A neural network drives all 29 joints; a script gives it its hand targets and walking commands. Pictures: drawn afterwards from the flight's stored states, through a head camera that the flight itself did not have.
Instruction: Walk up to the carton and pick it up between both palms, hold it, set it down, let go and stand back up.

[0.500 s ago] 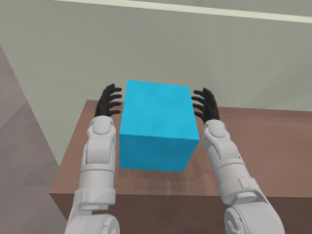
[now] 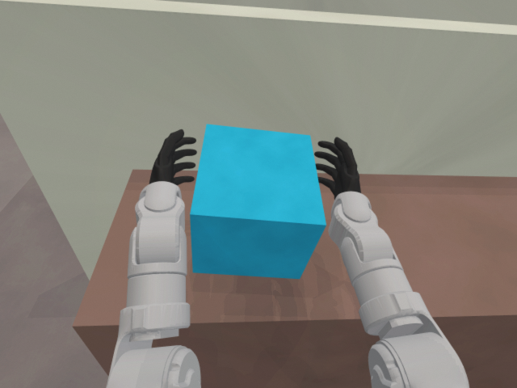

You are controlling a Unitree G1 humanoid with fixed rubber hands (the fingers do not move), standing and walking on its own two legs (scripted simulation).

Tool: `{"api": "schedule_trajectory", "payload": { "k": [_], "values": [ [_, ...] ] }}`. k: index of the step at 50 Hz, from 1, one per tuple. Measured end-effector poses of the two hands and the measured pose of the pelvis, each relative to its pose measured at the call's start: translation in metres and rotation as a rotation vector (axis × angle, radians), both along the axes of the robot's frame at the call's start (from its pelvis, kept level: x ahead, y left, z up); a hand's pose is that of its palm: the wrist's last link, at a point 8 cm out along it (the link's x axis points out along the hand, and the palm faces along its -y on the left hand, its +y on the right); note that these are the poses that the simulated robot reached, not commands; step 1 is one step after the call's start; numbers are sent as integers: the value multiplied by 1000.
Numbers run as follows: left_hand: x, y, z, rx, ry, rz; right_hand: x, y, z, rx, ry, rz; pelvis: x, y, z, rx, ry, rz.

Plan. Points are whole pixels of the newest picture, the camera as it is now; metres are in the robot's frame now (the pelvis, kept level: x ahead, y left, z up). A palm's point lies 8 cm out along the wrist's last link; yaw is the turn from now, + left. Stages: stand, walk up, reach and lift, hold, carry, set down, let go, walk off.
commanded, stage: reach and lift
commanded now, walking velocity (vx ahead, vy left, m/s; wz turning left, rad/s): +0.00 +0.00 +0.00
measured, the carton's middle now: (253, 201) +0.39 +0.00 +0.11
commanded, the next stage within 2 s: hold in 0.72 s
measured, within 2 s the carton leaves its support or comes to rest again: neither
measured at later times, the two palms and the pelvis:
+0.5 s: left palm (161, 177) +0.36 +0.14 +0.18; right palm (343, 183) +0.36 -0.13 +0.17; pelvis +0.00 +0.00 +0.00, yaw +0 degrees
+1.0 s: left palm (152, 176) +0.35 +0.14 +0.20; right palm (342, 176) +0.36 -0.13 +0.19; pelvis -0.01 +0.00 +0.00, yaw +1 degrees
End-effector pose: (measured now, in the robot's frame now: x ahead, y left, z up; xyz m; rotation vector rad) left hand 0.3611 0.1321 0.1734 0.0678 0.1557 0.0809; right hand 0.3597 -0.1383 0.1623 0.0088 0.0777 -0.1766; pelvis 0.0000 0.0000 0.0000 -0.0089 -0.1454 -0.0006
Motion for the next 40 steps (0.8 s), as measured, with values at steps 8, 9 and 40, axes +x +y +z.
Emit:
{"api": "schedule_trajectory", "payload": {
  "k": [8, 9, 40],
  "values": [
    [0, 7, 0, -1, 4, 12, 3, 7, 5, -11, -9, 12, 1, -2, 0, 0, -12, 9],
    [0, 8, 0, -1, 4, 12, 3, 8, 5, -11, -10, 12, 2, -2, 0, 0, -13, 10],
    [-14, 14, 20, 7, -12, 49, -1, 14, 26, 10, -40, 46, 0, -1, -1, -2, -47, 12]
  ]
}}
